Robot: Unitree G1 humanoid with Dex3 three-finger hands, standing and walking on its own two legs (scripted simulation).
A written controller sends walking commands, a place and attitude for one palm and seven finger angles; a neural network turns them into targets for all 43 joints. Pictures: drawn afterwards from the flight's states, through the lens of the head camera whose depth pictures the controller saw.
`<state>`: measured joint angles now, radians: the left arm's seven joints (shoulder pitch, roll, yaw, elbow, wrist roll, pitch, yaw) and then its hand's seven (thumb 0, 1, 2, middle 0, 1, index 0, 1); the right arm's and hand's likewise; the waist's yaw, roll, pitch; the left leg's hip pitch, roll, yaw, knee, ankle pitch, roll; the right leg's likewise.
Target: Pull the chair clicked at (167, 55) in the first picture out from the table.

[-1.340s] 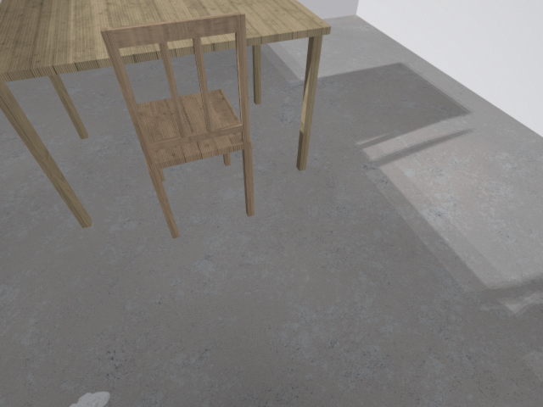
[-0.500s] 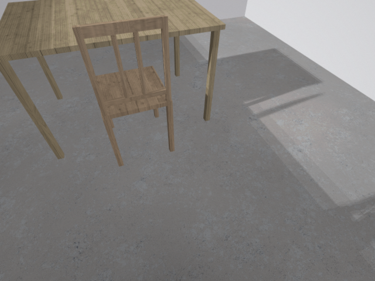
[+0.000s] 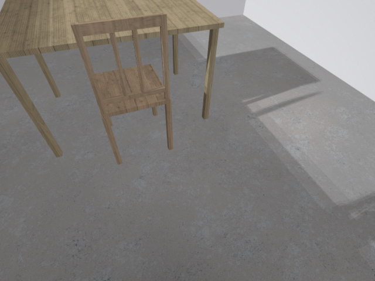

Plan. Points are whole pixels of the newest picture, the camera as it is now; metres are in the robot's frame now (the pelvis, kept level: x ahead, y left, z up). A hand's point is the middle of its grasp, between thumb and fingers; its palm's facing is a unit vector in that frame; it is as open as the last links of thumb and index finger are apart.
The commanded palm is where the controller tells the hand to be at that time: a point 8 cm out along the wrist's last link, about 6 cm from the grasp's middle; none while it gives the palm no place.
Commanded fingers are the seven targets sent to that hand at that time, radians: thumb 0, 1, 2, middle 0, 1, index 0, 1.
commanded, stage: look at it before walking up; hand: left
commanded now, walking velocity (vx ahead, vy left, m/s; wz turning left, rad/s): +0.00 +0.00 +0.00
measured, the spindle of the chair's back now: (119, 66) +1.00 +0.38 -0.09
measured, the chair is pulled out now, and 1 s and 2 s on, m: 0.00 0.00 0.00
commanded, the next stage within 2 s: walk to a spot facing it in 0.20 s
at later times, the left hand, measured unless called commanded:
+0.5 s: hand out of the picture +0.06 +0.22 -0.17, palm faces -0.05 -0.96 -0.27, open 7.4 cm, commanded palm none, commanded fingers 0.00 0.90 0.90 -0.20 -0.30 -0.20 -0.30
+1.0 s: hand out of the picture +0.15 +0.13 -0.17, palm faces -0.19 -0.97 -0.16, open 7.4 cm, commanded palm none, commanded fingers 0.00 0.90 0.90 -0.20 -0.30 -0.20 -0.30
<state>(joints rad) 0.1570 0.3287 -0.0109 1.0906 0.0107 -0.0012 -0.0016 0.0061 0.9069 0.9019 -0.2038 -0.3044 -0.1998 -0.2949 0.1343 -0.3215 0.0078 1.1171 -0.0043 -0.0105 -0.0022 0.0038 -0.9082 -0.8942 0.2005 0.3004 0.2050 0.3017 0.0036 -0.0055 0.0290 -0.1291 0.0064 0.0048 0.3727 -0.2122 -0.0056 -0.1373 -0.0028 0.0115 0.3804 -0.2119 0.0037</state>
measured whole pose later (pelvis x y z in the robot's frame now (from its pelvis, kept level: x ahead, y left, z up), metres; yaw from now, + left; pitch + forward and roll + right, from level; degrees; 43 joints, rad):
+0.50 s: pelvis +0.02 +0.00 -0.01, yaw -4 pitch -2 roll +0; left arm 0.25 0.29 0.01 1.07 0.02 0.03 -0.02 0.00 0.91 0.90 -0.20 -0.30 -0.20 -0.29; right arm 0.19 -0.27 0.00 1.08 -0.02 0.00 0.00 0.00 -0.91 -0.89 0.20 0.30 0.20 0.30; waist 0.02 -0.01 -0.01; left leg -0.14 0.03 0.07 0.47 -0.31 0.00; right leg -0.19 0.02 0.06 0.53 -0.34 -0.01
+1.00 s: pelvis +0.17 -0.04 -0.01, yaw -17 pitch +1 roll -1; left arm 0.46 0.13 0.03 1.08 0.02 -0.06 0.00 0.01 0.91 0.90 -0.20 -0.30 -0.20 -0.29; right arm 0.14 -0.19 -0.06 0.97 -0.02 -0.01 0.02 0.01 -0.91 -0.89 0.20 0.30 0.20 0.30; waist 0.04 0.01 0.02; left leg -0.63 0.12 0.05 0.96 -0.18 -0.06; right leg -0.02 0.05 0.04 0.32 -0.32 -0.04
